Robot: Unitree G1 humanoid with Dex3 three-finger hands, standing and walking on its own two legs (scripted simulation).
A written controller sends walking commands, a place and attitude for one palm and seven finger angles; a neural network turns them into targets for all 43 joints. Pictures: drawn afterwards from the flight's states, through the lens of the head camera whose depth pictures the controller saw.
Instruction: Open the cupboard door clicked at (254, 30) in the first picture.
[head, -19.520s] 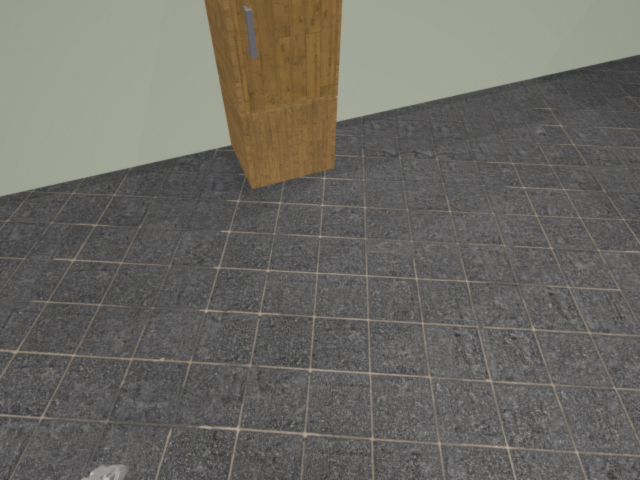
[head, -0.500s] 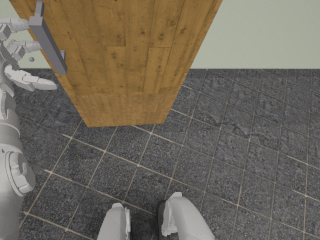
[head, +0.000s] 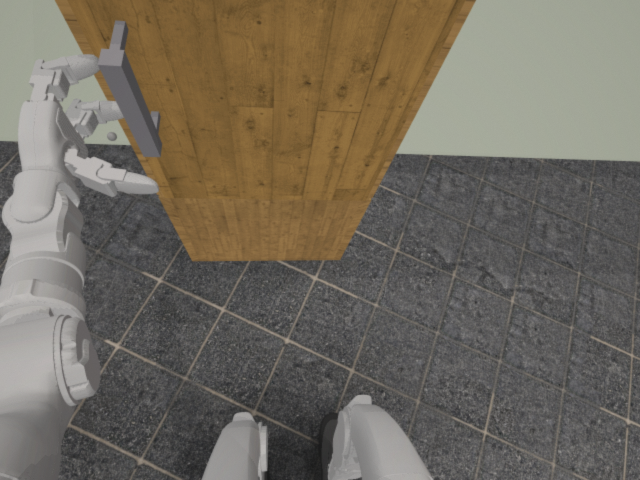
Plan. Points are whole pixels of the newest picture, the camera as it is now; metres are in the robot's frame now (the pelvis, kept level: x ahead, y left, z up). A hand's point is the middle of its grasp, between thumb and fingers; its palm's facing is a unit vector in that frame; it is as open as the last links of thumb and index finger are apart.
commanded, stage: slide the fingers in behind the handle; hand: left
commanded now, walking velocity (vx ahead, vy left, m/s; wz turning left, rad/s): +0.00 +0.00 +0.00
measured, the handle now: (137, 96) +0.55 +0.21 +0.05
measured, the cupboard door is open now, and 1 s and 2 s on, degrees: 0 0 0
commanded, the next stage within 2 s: move the hooked fingers beside the handle in 0.40 s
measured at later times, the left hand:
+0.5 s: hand (116, 139) +0.50 +0.22 +0.04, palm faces +0.09 -1.00 -0.01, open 15.6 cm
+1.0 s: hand (110, 136) +0.50 +0.23 +0.04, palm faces +0.07 -1.00 -0.03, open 15.3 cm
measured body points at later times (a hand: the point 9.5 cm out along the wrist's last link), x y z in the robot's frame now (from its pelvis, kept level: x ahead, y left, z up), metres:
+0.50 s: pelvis +0.00 +0.00 +0.00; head +0.16 +0.04 +0.42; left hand +0.49 +0.28 +0.04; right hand +0.01 -0.26 -0.11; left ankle -0.03 +0.08 -0.65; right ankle +0.04 -0.12 -0.65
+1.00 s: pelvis +0.00 +0.00 +0.00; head +0.16 +0.03 +0.42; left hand +0.49 +0.28 +0.04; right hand +0.00 -0.27 -0.11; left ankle -0.03 +0.08 -0.65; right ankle +0.04 -0.12 -0.65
